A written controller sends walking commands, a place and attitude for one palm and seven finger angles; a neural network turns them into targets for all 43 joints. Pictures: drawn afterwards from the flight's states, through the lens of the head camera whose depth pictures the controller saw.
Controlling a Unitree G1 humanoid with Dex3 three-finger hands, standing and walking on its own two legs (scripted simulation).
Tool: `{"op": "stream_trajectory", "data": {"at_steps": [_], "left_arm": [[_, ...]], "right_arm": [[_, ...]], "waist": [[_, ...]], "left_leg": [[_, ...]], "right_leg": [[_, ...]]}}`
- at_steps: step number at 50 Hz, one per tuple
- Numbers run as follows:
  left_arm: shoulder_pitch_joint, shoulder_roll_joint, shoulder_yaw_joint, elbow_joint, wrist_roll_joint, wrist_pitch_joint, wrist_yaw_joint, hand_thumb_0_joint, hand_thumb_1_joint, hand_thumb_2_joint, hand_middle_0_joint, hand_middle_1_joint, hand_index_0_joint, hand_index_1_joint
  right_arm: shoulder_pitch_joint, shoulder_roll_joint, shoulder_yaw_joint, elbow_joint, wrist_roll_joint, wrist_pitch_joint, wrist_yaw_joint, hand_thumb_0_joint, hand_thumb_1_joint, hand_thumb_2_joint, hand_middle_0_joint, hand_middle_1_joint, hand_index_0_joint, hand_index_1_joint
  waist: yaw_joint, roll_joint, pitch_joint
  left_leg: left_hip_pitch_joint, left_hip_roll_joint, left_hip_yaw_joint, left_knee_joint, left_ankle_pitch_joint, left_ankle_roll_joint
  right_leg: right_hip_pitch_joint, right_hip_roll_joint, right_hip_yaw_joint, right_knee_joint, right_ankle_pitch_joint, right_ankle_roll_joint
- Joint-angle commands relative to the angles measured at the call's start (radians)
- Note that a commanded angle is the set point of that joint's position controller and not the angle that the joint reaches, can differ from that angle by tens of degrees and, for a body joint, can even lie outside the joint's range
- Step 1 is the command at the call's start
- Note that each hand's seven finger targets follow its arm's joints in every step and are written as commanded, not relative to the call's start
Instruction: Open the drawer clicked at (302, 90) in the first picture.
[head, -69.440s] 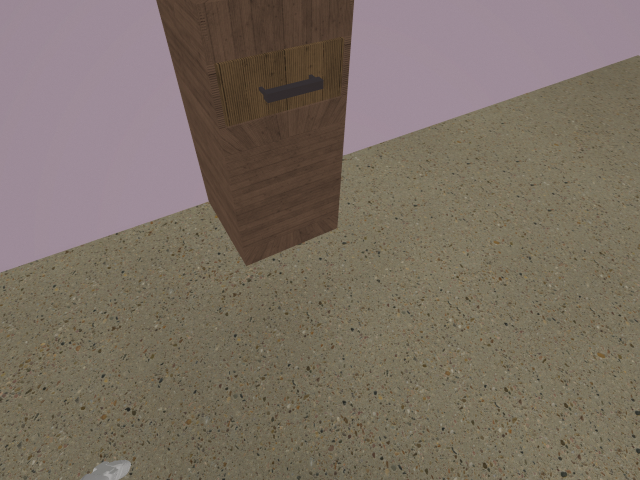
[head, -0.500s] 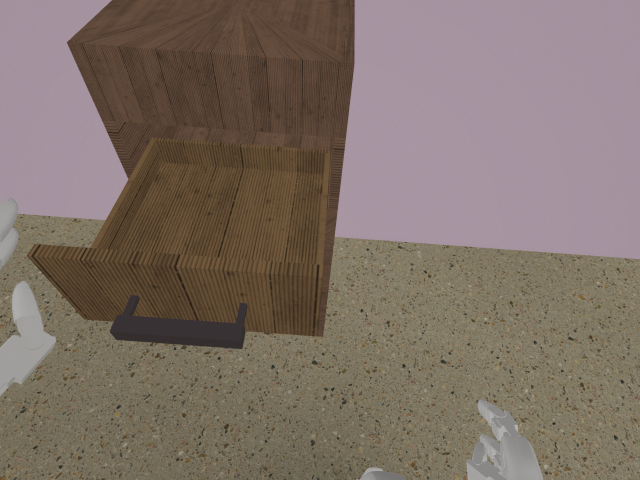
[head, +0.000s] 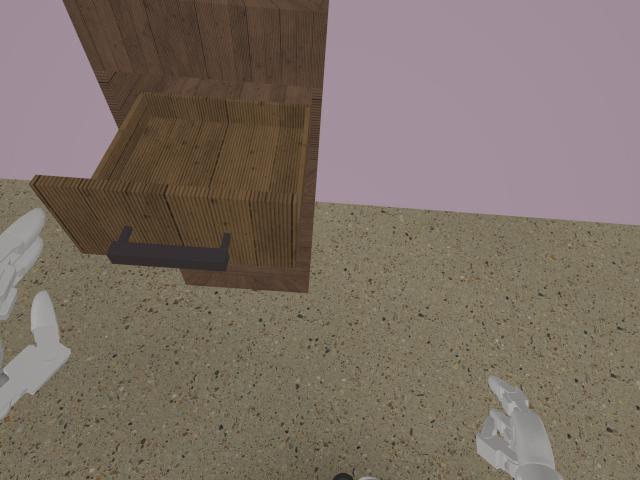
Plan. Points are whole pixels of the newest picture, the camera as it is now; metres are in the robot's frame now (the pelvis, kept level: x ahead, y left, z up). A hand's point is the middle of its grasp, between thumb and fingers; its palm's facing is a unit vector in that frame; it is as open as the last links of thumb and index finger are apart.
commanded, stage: stop stepping back and stand still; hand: left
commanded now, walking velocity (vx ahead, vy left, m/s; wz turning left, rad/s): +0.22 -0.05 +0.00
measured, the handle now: (173, 245) +0.45 +0.25 -0.05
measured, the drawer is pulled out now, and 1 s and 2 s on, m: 0.30 0.30 0.30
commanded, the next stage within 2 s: let the arm hang, fingers relaxed in 0.86 s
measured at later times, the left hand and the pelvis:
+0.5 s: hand out of the picture +0.12 +0.23 +0.17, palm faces +0.32 -0.84 -0.44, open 7.4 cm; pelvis -0.07 +0.00 +0.00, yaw -1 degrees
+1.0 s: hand (27, 468) +0.13 +0.22 +0.14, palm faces +0.26 -0.84 -0.48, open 7.4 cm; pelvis -0.08 -0.01 +0.00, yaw -2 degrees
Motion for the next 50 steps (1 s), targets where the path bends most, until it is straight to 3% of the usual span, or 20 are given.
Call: {"op": "stream_trajectory", "data": {"at_steps": [1,3,7,10,12,14,16,18,19,21,24,29,33,35,38,40,43,47,48,50], "left_arm": [[0.056,0.165,0.174,-0.258,-0.005,-0.066,0.033,0.000,0.900,0.900,-0.200,-0.300,-0.200,-0.300],[0.003,0.181,0.184,-0.313,0.009,-0.062,0.050,0.000,0.900,0.900,-0.200,-0.300,-0.200,-0.300],[-0.016,0.124,0.128,-0.152,0.003,-0.054,0.035,0.000,0.900,0.900,-0.200,-0.300,-0.200,-0.300],[-0.106,0.119,0.103,-0.065,0.011,-0.042,0.024,0.000,0.900,0.900,-0.200,-0.300,-0.200,-0.300],[-0.147,0.104,0.066,-0.037,0.007,-0.024,0.014,0.000,0.900,0.900,-0.200,-0.300,-0.200,-0.300],[-0.175,0.115,0.072,-0.074,0.012,-0.021,0.016,0.000,0.900,0.900,-0.200,-0.300,-0.200,-0.300],[-0.117,0.104,0.073,-0.098,0.018,-0.025,0.023,0.000,0.900,0.900,-0.200,-0.300,-0.200,-0.300],[-0.097,0.134,0.104,-0.222,0.033,-0.051,0.037,0.000,0.900,0.900,-0.200,-0.300,-0.200,-0.300],[-0.095,0.158,0.112,-0.276,0.045,-0.050,0.040,0.000,0.900,0.900,-0.200,-0.300,-0.200,-0.300],[-0.010,0.160,0.137,-0.249,0.027,-0.041,0.025,0.000,0.900,0.900,-0.200,-0.300,-0.200,-0.300],[-0.008,0.135,0.103,-0.251,0.014,-0.030,0.027,0.000,0.900,0.900,-0.200,-0.300,-0.200,-0.300],[-0.087,0.135,0.112,-0.117,0.004,-0.027,0.015,0.000,0.900,0.900,-0.200,-0.300,-0.200,-0.300],[-0.075,0.144,0.129,-0.073,-0.013,-0.031,0.008,0.000,0.900,0.900,-0.200,-0.300,-0.200,-0.300],[-0.035,0.117,0.101,-0.095,-0.019,-0.015,0.005,0.000,0.900,0.900,-0.200,-0.300,-0.200,-0.300],[-0.005,0.143,0.127,-0.186,-0.018,-0.025,0.015,0.000,0.900,0.900,-0.200,-0.300,-0.200,-0.300],[0.016,0.147,0.131,-0.236,-0.012,-0.042,0.025,0.000,0.900,0.900,-0.200,-0.300,-0.200,-0.300],[0.019,0.164,0.143,-0.262,-0.007,-0.050,0.027,0.000,0.900,0.900,-0.200,-0.300,-0.200,-0.300],[0.005,0.131,0.123,-0.189,-0.012,-0.061,0.025,0.000,0.900,0.900,-0.200,-0.300,-0.200,-0.300],[-0.131,-0.031,-0.289,0.672,0.084,0.069,-0.105,0.000,0.900,0.900,-0.200,-0.300,-0.200,-0.300],[-0.140,-0.054,-0.234,0.718,0.083,0.207,-0.139,0.000,0.900,0.900,-0.200,-0.300,-0.200,-0.300]], "right_arm": [[-0.041,-0.089,-0.033,-0.160,0.013,-0.082,0.011,0.000,-0.900,-0.900,0.200,0.300,0.200,0.300],[-0.033,-0.085,-0.027,-0.151,-0.005,-0.099,0.004,0.000,-0.900,-0.900,0.200,0.300,0.200,0.300],[-0.012,-0.109,-0.021,-0.113,0.021,-0.103,0.019,0.000,-0.900,-0.900,0.200,0.300,0.200,0.300],[0.006,-0.114,-0.025,-0.090,0.012,-0.079,0.012,0.000,-0.900,-0.900,0.200,0.300,0.200,0.300],[0.008,-0.104,-0.021,-0.064,0.011,-0.061,0.017,0.000,-0.900,-0.900,0.200,0.300,0.200,0.300],[-0.010,-0.094,-0.004,-0.075,0.005,-0.061,0.016,0.000,-0.900,-0.900,0.200,0.300,0.200,0.300],[-0.006,-0.092,0.009,-0.088,0.002,-0.074,0.005,0.000,-0.900,-0.900,0.200,0.300,0.200,0.300],[-0.012,-0.118,-0.013,-0.124,-0.017,-0.089,0.005,0.000,-0.900,-0.900,0.200,0.300,0.200,0.300],[-0.016,-0.098,-0.021,-0.136,-0.021,-0.095,0.011,0.000,-0.900,-0.900,0.200,0.300,0.200,0.300],[-0.015,-0.079,-0.014,-0.114,-0.005,-0.100,0.028,0.000,-0.900,-0.900,0.200,0.300,0.200,0.300],[-0.030,-0.080,0.004,-0.097,0.005,-0.108,0.030,0.000,-0.900,-0.900,0.200,0.300,0.200,0.300],[-0.026,-0.116,-0.005,-0.093,0.014,-0.080,0.016,0.000,-0.900,-0.900,0.200,0.300,0.200,0.300],[0.002,-0.100,-0.018,-0.093,0.019,-0.063,0.024,0.000,-0.900,-0.900,0.200,0.300,0.200,0.300],[0.006,-0.093,-0.029,-0.091,0.029,-0.048,0.030,0.000,-0.900,-0.900,0.200,0.300,0.200,0.300],[-0.026,-0.085,-0.013,-0.105,0.023,-0.048,0.032,0.000,-0.900,-0.900,0.200,0.300,0.200,0.300],[-0.033,-0.090,-0.006,-0.118,0.014,-0.065,0.019,0.000,-0.900,-0.900,0.200,0.300,0.200,0.300],[-0.052,-0.085,-0.004,-0.128,0.011,-0.069,0.013,0.000,-0.900,-0.900,0.200,0.300,0.200,0.300],[-0.019,-0.095,-0.006,-0.124,0.018,-0.080,0.013,0.000,-0.900,-0.900,0.200,0.300,0.200,0.300],[-0.028,-0.204,-0.065,0.114,0.015,-0.153,0.099,0.000,-0.900,-0.900,0.200,0.300,0.200,0.300],[0.108,-0.161,-0.050,0.099,0.008,-0.023,0.101,0.000,-0.900,-0.900,0.200,0.300,0.200,0.300]], "waist": [[0.031,0.284,-0.214],[0.022,0.303,-0.151],[0.012,0.099,-0.054],[0.003,-0.081,0.002],[-0.005,-0.180,-0.029],[-0.010,-0.165,-0.075],[-0.009,0.008,-0.066],[0.013,0.351,-0.036],[0.009,0.296,-0.074],[0.021,0.211,-0.068],[0.029,0.218,-0.010],[0.010,0.190,-0.038],[-0.001,-0.096,-0.085],[0.004,-0.128,-0.072],[-0.001,-0.030,-0.103],[0.013,0.100,-0.104],[0.029,0.250,-0.100],[0.019,0.155,-0.102],[-0.038,0.112,-0.059],[-0.007,0.090,-0.128]], "left_leg": [[-0.054,0.253,-0.168,-0.178,0.178,0.092],[-0.145,0.229,-0.148,-0.178,0.128,0.089],[-0.201,0.107,-0.074,-0.031,-0.152,0.053],[-0.057,-0.039,0.001,0.266,-0.259,0.016],[0.020,-0.053,0.027,0.436,-0.195,0.019],[0.073,-0.024,0.017,0.253,-0.170,0.035],[0.053,0.001,-0.018,-0.071,-0.211,0.047],[-0.008,0.254,-0.390,-0.346,-0.349,0.115],[-0.045,0.287,-0.358,-0.307,-0.157,0.158],[-0.039,0.269,-0.312,-0.273,-0.123,0.160],[-0.018,0.239,-0.205,-0.217,0.113,0.139],[-0.105,0.187,-0.141,-0.135,-0.055,0.092],[-0.136,0.032,-0.021,0.146,-0.139,0.025],[-0.080,0.007,0.000,0.233,-0.121,0.018],[-0.024,0.025,-0.005,0.040,-0.011,0.019],[0.008,0.077,-0.068,-0.128,0.129,0.031],[0.003,0.145,-0.154,-0.152,0.234,0.045],[-0.027,0.118,-0.118,-0.116,0.244,0.028],[0.018,0.111,-0.074,0.043,0.364,0.018],[0.003,0.112,-0.089,0.026,0.332,0.028]], "right_leg": [[0.172,-0.032,0.068,0.178,-0.268,0.053],[0.192,-0.022,0.072,0.229,-0.273,0.050],[0.273,-0.067,0.136,-0.078,-0.138,0.056],[-0.085,-0.216,0.402,-0.351,-0.660,-0.028],[-0.190,-0.278,0.407,-0.383,-0.686,-0.053],[-0.148,-0.233,0.268,-0.300,-0.581,-0.042],[-0.051,-0.142,0.196,-0.157,-0.531,-0.014],[-0.043,0.033,0.053,0.289,-0.330,0.037],[-0.037,0.046,0.053,0.485,-0.315,0.050],[-0.076,0.001,0.090,0.566,-0.269,0.049],[-0.025,-0.020,0.023,0.311,-0.282,0.052],[0.257,-0.004,-0.026,-0.076,-0.181,0.041],[0.239,-0.231,0.293,-0.225,-0.193,-0.069],[0.140,-0.270,0.327,-0.297,-0.360,-0.096],[0.211,-0.226,0.209,-0.197,-0.124,-0.069],[0.261,-0.128,0.122,-0.087,-0.013,-0.013],[0.248,-0.059,0.062,-0.025,-0.009,0.028],[0.311,-0.068,0.071,-0.056,0.089,0.027],[0.116,-0.123,0.042,0.049,0.209,0.011],[0.139,-0.096,0.056,0.063,0.090,0.024]]}}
